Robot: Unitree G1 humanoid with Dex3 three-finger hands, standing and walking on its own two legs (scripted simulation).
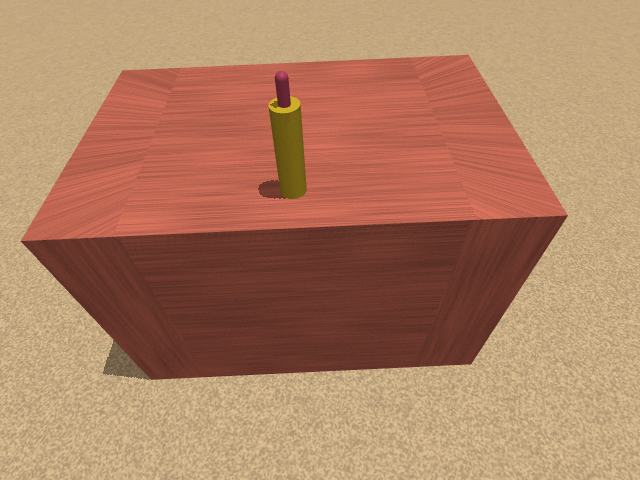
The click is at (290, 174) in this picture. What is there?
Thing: necked bottle
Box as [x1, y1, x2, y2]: [268, 71, 306, 198]
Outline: 279,71 275,75 277,97 271,100 268,106 280,191 285,197 296,198 301,196 306,190 300,104 296,98 291,97 289,95 288,79 286,73 283,71
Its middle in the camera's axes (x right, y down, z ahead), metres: -0.06 -0.20 +0.73
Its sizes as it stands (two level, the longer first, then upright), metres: 0.055 0.055 0.254
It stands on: a support 0.70 m high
